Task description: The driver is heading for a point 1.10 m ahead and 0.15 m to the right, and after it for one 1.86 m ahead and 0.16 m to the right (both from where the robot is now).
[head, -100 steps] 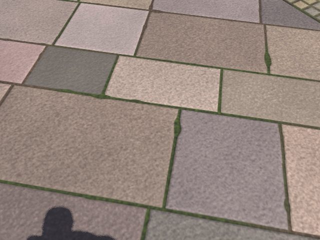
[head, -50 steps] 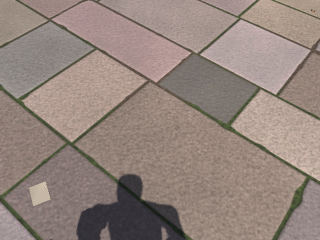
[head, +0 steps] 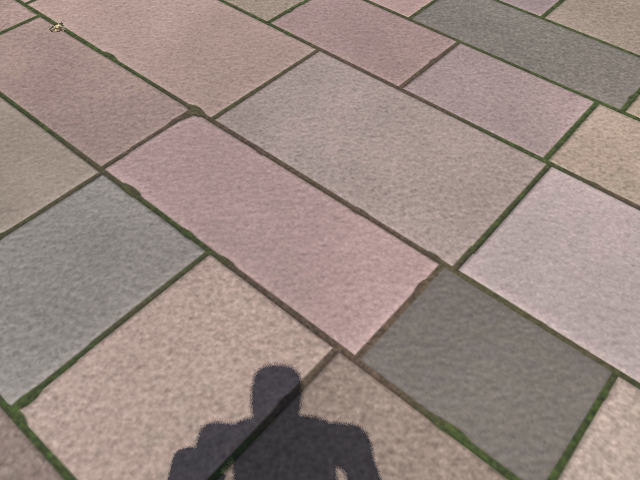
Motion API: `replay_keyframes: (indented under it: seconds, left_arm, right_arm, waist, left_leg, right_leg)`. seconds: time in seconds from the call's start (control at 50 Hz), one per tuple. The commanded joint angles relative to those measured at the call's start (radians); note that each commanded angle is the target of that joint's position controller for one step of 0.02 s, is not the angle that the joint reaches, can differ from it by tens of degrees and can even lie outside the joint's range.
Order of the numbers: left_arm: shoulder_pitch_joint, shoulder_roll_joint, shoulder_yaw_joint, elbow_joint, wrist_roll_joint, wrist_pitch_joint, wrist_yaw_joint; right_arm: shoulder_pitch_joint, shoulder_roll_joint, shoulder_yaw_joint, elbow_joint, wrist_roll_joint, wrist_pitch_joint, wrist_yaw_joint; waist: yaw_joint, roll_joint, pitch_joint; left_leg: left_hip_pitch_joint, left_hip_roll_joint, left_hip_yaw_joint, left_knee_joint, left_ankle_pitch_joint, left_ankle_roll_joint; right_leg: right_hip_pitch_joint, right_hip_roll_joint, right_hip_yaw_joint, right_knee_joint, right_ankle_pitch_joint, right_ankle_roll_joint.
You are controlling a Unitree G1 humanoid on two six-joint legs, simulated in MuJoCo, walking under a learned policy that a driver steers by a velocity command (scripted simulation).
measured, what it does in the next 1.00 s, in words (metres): walks ahead: right foot, then left foot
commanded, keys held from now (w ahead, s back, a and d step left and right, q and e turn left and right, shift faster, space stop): w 0.10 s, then no key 0.90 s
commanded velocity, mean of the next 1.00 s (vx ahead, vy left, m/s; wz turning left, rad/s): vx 0.17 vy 0.00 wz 0.00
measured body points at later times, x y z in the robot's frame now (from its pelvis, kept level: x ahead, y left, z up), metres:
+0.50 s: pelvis +0.20 -0.04 +0.00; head +0.23 -0.05 +0.45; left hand +0.20 +0.19 -0.15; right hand +0.28 -0.28 -0.15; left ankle +0.28 +0.09 -0.71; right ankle +0.20 -0.10 -0.74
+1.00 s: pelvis +0.25 -0.01 +0.00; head +0.25 -0.01 +0.45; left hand +0.23 +0.21 -0.16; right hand +0.25 -0.23 -0.16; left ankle +0.27 +0.08 -0.74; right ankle +0.20 -0.10 -0.74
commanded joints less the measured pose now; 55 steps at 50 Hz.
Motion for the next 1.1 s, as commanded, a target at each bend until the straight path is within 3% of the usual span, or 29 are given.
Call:
replay_keyframes:
  seconds: [0.02,0.06,0.08,0.1,0.12,0.14,0.16,0.18,0.2,0.22,0.26,0.3,0.36,0.42,0.52,0.56,0.58,0.6,0.62,0.64,0.68,0.78,1.1]
  left_arm:
    - [-0.118,0.066,0.009,-0.091,-0.002,-0.019,0.005]
    - [-0.088,0.075,0.015,-0.088,-0.001,-0.027,0.009]
    - [-0.025,0.085,0.021,-0.069,0.000,-0.032,0.015]
    - [0.101,0.098,0.032,-0.026,0.002,-0.039,0.023]
    - [0.278,0.128,0.047,0.035,0.018,-0.052,0.034]
    - [0.424,0.224,0.070,0.058,0.044,-0.061,0.046]
    - [0.415,0.273,0.082,0.064,0.021,-0.050,0.040]
    - [0.321,0.217,0.073,0.053,-0.022,-0.044,0.036]
    - [0.223,0.144,0.052,0.040,-0.026,-0.049,0.035]
    - [0.180,0.088,0.037,0.041,-0.022,-0.054,0.033]
    - [0.171,0.042,0.019,0.064,-0.023,-0.062,0.038]
    - [0.203,0.062,0.018,0.088,-0.017,-0.073,0.040]
    - [0.201,0.077,0.011,0.106,-0.012,-0.073,0.042]
    - [0.231,0.070,0.002,0.132,-0.010,-0.061,0.046]
    - [0.253,0.058,-0.006,0.165,-0.006,-0.033,0.058]
    - [0.246,0.048,-0.009,0.171,-0.012,-0.024,0.065]
    - [0.277,0.037,-0.011,0.169,-0.008,-0.024,0.067]
    - [0.404,-0.016,-0.017,0.196,-0.019,-0.019,0.064]
    - [0.407,-0.027,-0.022,0.228,-0.019,-0.005,0.070]
    - [0.363,0.002,-0.014,0.227,-0.017,0.002,0.074]
    - [0.304,0.027,-0.005,0.219,-0.015,0.007,0.072]
    - [0.297,-0.010,-0.015,0.248,-0.016,0.005,0.078]
    - [0.319,-0.032,-0.026,0.305,-0.016,0.014,0.088]
  right_arm:
    - [0.053,-0.149,-0.029,-0.007,-0.007,-0.005,-0.012]
    - [0.034,-0.160,-0.032,0.002,-0.010,-0.002,-0.018]
    - [0.017,-0.168,-0.034,0.003,-0.012,-0.001,-0.020]
    - [0.001,-0.174,-0.036,0.005,-0.010,0.003,-0.020]
    - [-0.002,-0.157,-0.030,0.003,-0.005,0.004,-0.020]
    - [0.039,-0.089,-0.011,-0.033,0.021,0.002,-0.018]
    - [0.150,-0.060,-0.015,-0.009,0.034,0.006,-0.018]
    - [0.068,-0.128,-0.036,-0.009,0.010,0.015,-0.025]
    - [0.000,-0.106,-0.032,-0.027,0.004,0.012,-0.022]
    - [-0.028,-0.084,-0.030,-0.027,0.000,0.015,-0.021]
    - [-0.018,-0.065,-0.030,-0.017,-0.019,0.041,-0.013]
    - [-0.007,-0.042,-0.029,-0.009,-0.017,0.060,-0.008]
    - [-0.056,-0.028,-0.022,-0.010,-0.015,0.076,-0.012]
    - [-0.144,-0.025,-0.012,-0.019,-0.008,0.083,-0.021]
    - [-0.190,-0.035,-0.003,-0.002,-0.005,0.084,-0.038]
    - [-0.169,-0.040,0.003,0.014,-0.012,0.073,-0.046]
    - [-0.138,-0.091,-0.005,0.026,-0.017,0.062,-0.052]
    - [-0.170,-0.127,-0.008,0.027,-0.006,0.060,-0.052]
    - [-0.192,-0.065,0.004,0.033,0.009,0.063,-0.044]
    - [-0.211,-0.034,0.010,0.032,0.007,0.063,-0.038]
    - [-0.200,-0.032,0.011,0.046,0.009,0.065,-0.044]
    - [-0.178,-0.029,0.009,0.077,0.011,0.068,-0.050]
    - [-0.129,-0.002,0.018,0.139,0.007,0.076,-0.052]
  waist:
    - [0.004,0.103,0.073]
    - [0.031,0.104,0.061]
    - [0.062,0.110,0.029]
    - [0.118,0.098,-0.035]
    - [0.182,0.066,-0.128]
    - [0.199,-0.070,-0.267]
    - [0.145,-0.209,-0.355]
    - [0.111,-0.045,-0.246]
    - [0.082,-0.016,-0.122]
    - [0.060,0.008,-0.067]
    - [0.023,-0.026,-0.048]
    - [0.003,-0.021,-0.075]
    - [-0.009,-0.034,-0.074]
    - [0.023,-0.067,-0.075]
    - [0.046,-0.053,-0.042]
    - [0.025,0.007,-0.017]
    - [0.045,0.070,-0.037]
    - [0.126,0.168,-0.032]
    - [0.102,0.166,-0.021]
    - [0.090,0.145,0.020]
    - [0.072,0.129,0.017]
    - [0.064,0.055,0.007]
    - [0.058,0.040,0.038]
  left_leg:
    - [0.006,0.308,-0.126,-0.012,0.490,0.117]
    - [0.044,0.320,-0.112,0.056,0.637,0.102]
    - [0.044,0.314,-0.098,0.134,0.776,0.088]
    - [0.027,0.291,-0.076,0.284,0.865,0.073]
    - [-0.081,0.240,-0.041,0.500,0.777,0.048]
    - [-0.342,0.146,0.013,0.841,0.363,0.007]
    - [-0.558,-0.026,-0.047,1.114,-0.334,-0.017]
    - [-0.591,0.043,-0.159,1.152,-0.260,-0.009]
    - [-0.598,0.077,-0.144,1.116,-0.193,-0.014]
    - [-0.576,0.109,-0.133,1.058,-0.154,-0.018]
    - [-0.490,0.123,-0.120,0.973,-0.112,-0.040]
    - [-0.443,0.103,-0.102,0.927,-0.079,-0.055]
    - [-0.435,0.109,-0.077,0.767,-0.012,-0.066]
    - [-0.392,0.110,-0.049,0.602,0.054,-0.066]
    - [-0.310,0.113,-0.051,0.423,0.025,-0.051]
    - [-0.192,0.146,-0.091,0.210,0.177,-0.037]
    - [-0.112,0.235,-0.180,0.198,0.360,-0.027]
    - [-0.118,0.310,-0.253,0.225,0.513,0.030]
    - [-0.224,0.305,-0.246,0.209,0.423,0.046]
    - [-0.274,0.257,-0.223,0.193,0.323,0.019]
    - [-0.269,0.205,-0.184,0.181,0.278,-0.011]
    - [-0.211,0.200,-0.177,0.177,0.293,-0.010]
    - [-0.221,0.185,-0.169,0.149,0.227,-0.014]
  right_leg:
    - [-0.015,0.027,-0.023,-0.070,-0.015,-0.030]
    - [0.051,0.053,-0.034,-0.112,-0.085,-0.061]
    - [0.146,0.083,-0.046,-0.132,-0.124,-0.079]
    - [0.297,0.118,-0.062,-0.180,-0.122,-0.101]
    - [0.532,0.087,-0.025,-0.213,-0.059,-0.130]
    - [0.815,-0.185,0.289,-0.217,0.018,-0.200]
    - [0.921,-0.375,0.652,-0.317,0.311,-0.332]
    - [0.796,-0.312,0.531,-0.320,0.367,-0.303]
    - [0.658,-0.274,0.378,-0.336,0.461,-0.278]
    - [0.573,-0.222,0.278,-0.364,0.522,-0.240]
    - [0.466,-0.161,0.158,-0.401,0.601,-0.193]
    - [0.439,-0.144,0.105,-0.404,0.712,-0.198]
    - [0.416,-0.110,0.039,-0.402,0.711,-0.184]
    - [0.418,-0.089,0.019,-0.393,0.632,-0.164]
    - [0.409,-0.124,0.094,-0.368,0.337,-0.171]
    - [0.360,-0.096,0.110,-0.331,0.117,-0.117]
    - [0.327,-0.055,0.099,-0.294,-0.006,-0.081]
    - [0.314,0.026,0.058,-0.313,-0.205,-0.056]
    - [0.411,0.044,0.042,-0.349,-0.259,-0.041]
    - [0.439,0.040,0.058,-0.360,-0.213,-0.035]
    - [0.464,0.015,0.073,-0.356,-0.127,-0.042]
    - [0.461,0.001,0.077,-0.377,-0.112,-0.030]
    - [0.460,-0.013,0.081,-0.383,-0.128,-0.028]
